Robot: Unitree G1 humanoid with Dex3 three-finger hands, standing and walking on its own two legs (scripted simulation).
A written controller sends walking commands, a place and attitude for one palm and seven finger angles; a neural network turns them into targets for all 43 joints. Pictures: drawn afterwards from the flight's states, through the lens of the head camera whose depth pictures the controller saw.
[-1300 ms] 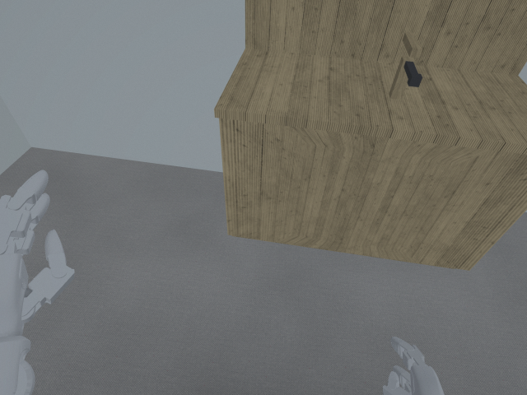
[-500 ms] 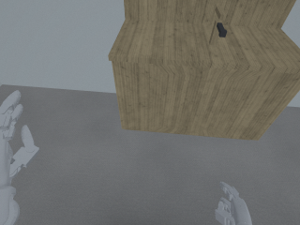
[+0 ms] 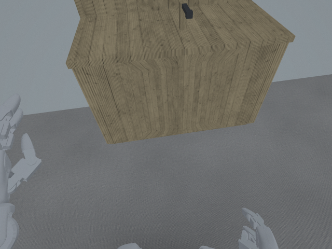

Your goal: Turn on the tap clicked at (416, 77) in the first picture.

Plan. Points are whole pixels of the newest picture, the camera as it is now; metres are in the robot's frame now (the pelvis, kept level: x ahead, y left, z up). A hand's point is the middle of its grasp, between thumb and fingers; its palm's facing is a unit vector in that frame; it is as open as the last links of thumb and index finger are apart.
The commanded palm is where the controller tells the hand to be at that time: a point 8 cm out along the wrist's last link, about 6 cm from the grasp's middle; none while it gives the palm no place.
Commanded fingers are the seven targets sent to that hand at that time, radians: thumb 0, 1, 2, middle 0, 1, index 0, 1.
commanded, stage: walk to a spot facing it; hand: left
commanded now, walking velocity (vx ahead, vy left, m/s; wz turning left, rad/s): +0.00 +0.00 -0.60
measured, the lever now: (189, 14) +1.01 +0.00 +0.12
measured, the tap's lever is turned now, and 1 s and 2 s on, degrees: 0 0 0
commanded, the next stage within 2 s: turn to face it in 1.42 s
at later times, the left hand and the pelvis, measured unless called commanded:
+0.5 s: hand (88, 140) +0.26 +0.16 +0.20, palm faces +0.12 -0.91 -0.40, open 7.4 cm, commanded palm +0.22 +0.21 +0.21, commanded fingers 0.00 0.90 0.90 -0.20 -0.30 -0.20 -0.30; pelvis -0.02 +0.00 +0.03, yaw -20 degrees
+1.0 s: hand (173, 99) +0.36 +0.02 +0.20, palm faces -0.10 -0.91 -0.39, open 7.4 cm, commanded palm +0.33 +0.08 +0.21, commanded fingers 0.00 0.90 0.90 -0.20 -0.30 -0.20 -0.30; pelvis +0.04 -0.06 +0.02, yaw -35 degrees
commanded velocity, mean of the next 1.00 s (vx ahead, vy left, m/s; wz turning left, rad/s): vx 0.25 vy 0.00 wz -0.47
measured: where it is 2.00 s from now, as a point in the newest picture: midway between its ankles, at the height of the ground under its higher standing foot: outside the picture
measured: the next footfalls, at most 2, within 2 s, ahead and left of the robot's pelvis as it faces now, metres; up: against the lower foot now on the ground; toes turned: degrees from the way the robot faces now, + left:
left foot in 0.30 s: +0.03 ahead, +0.14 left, +0.00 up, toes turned -8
right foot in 0.60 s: -0.01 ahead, -0.15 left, +0.00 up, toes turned -31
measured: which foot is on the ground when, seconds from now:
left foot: up 0.00-0.28, down 0.30-0.60, up 0.62-0.90, down 0.92-1.00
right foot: down 0.00-0.32, up 0.34-0.58, down 0.60-0.92, up 0.94-1.00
